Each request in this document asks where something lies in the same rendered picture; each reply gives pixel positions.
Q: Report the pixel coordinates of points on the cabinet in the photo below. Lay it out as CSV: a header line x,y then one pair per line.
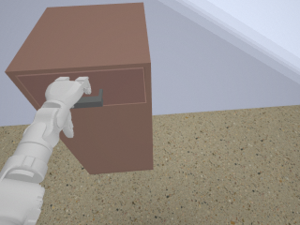
x,y
114,138

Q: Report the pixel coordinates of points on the robot left forearm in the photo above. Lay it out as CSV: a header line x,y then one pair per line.
x,y
30,159

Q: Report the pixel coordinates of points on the drawer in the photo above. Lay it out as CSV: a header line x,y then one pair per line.
x,y
119,85

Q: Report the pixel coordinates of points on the left robot upper arm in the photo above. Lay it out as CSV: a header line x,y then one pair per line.
x,y
20,202

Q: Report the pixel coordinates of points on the handle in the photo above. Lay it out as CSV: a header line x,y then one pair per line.
x,y
90,102

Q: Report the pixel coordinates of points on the left robot hand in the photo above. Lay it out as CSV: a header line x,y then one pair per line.
x,y
68,92

